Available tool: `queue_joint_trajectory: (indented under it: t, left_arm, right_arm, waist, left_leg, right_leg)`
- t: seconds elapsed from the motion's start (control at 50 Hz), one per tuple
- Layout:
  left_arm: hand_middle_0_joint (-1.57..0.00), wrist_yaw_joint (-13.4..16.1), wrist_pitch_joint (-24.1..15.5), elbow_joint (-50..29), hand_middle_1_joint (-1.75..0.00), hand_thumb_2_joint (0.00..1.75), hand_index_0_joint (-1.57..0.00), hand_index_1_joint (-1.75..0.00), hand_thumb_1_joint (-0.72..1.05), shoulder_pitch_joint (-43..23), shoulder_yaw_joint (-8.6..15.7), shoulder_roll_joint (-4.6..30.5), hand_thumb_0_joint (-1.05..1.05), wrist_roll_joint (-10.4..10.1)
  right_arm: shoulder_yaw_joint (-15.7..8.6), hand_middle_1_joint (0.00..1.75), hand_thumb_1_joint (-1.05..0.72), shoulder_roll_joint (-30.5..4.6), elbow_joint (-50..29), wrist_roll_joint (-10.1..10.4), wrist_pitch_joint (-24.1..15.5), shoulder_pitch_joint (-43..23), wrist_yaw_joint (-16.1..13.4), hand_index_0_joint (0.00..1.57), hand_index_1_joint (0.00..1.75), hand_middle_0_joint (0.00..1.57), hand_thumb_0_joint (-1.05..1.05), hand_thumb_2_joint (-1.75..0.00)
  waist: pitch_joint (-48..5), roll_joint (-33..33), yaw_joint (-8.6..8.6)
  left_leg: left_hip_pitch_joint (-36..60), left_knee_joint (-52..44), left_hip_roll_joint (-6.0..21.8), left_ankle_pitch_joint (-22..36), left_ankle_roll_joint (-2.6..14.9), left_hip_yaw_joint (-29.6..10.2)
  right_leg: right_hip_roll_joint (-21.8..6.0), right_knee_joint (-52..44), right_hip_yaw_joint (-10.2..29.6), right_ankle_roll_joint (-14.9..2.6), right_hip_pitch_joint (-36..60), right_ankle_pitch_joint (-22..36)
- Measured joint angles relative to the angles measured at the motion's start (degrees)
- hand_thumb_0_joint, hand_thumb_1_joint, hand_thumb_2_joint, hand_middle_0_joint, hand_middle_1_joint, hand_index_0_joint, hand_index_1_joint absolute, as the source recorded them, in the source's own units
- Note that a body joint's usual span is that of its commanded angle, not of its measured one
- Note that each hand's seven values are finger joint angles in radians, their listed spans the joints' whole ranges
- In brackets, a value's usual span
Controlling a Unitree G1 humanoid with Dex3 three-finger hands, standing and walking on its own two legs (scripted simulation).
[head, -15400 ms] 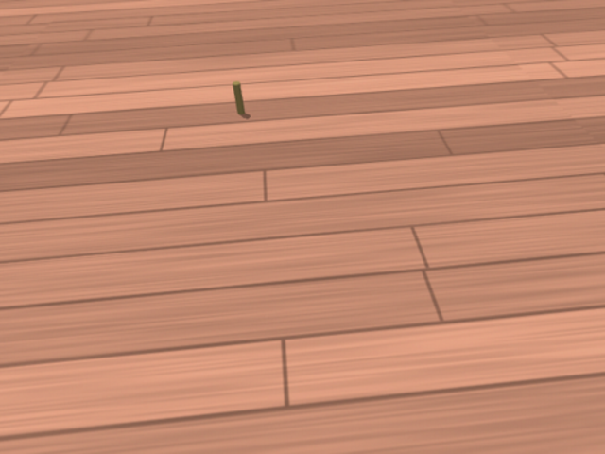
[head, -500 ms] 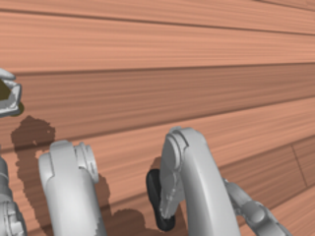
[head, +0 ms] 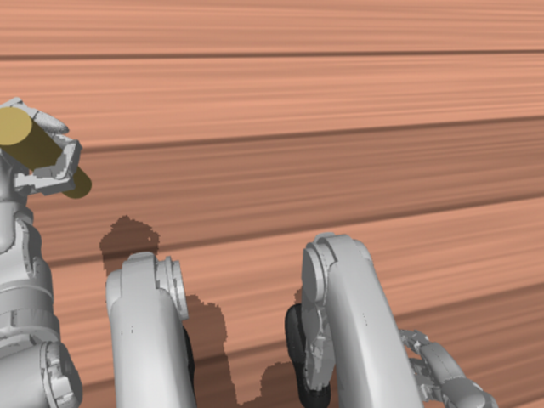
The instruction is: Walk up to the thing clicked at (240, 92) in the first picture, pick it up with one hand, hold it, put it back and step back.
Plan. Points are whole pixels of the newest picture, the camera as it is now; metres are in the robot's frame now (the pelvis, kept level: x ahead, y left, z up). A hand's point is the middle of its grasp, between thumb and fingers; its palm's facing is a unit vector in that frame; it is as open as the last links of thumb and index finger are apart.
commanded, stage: settle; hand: left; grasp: from the side
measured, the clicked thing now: (49, 162) +0.45 +0.29 -0.07
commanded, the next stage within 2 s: lift in 0.74 s
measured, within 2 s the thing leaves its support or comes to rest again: neither
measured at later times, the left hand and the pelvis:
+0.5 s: hand (52, 141) +0.45 +0.26 -0.01, palm faces +0.19 -0.98 -0.06, open 5.6 cm; pelvis +0.00 +0.00 +0.03, yaw +2 degrees
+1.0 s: hand (50, 133) +0.45 +0.26 +0.01, palm faces +0.19 -0.98 -0.06, open 5.6 cm; pelvis +0.00 +0.00 +0.04, yaw +3 degrees
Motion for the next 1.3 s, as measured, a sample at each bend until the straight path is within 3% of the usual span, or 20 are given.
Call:
queue_joint_trajectory:
  t: [0.3,0.86,1.1,1.3]
  left_arm:
    - [-0.97,-0.1,1.98,-1.0,-1.1,1.12,-1.02,-1.12,0.1,-0.31,0.25,-3.05,0.02,1.17]
    - [-0.98,1.28,1.79,2.53,-1.1,1.13,-1.03,-1.11,0.09,-2.94,-0.17,-4.75,0.02,2.87]
    - [-0.97,-0.34,3.01,0.1,-1.11,1.12,-1.02,-1.12,0.11,-1.23,-0.86,-5.85,0.02,2.07]
    - [-0.96,-0.31,6.06,-6.84,-1.11,1.11,-1.02,-1.13,0.11,2.98,-2.52,-8.11,0.02,0.09]
  right_arm:
    - [-2.74,0.3,-0.88,0.05,0.05,0.94,-0.94,0.76,-1.1,0.2,0.3,0.2,0.01,-0.9]
    - [-4.19,0.3,-0.89,0.99,1.27,1.32,-1.76,2.64,-1.51,0.2,0.3,0.2,0.01,-0.9]
    - [-5.34,0.3,-0.92,1.27,1.5,2.27,-2.39,3.39,-2.03,0.2,0.3,0.2,0.01,-0.9]
    - [-6.56,0.3,-0.92,1.56,0.6,3.92,-3.05,3.76,-3.23,0.2,0.3,0.2,0.01,-0.9]
  waist:
    - [-2.14,0.67,0.53]
    - [-3.91,1.51,0.42]
    - [-5.05,1.72,0.77]
    - [-6.79,2.5,2.34]
  left_leg:
    - [2.26,-4.08,0.21,0.38,-0.25,1.95]
    - [5.03,-8.34,0.19,1.26,-0.04,3.8]
    - [6.97,-10.49,0.28,1.07,0.09,4.65]
    - [11.22,-15.51,0.44,1.41,0.34,5.55]
  right_leg:
    - [-0.38,-2.65,1.34,-0.62,1.13,0.02]
    - [-0.76,-5.86,2.63,-0.72,3.16,0.52]
    - [-0.85,-7.64,3.24,-0.67,4.76,0.28]
    - [-0.97,-12.48,3.62,-0.59,8.74,0.68]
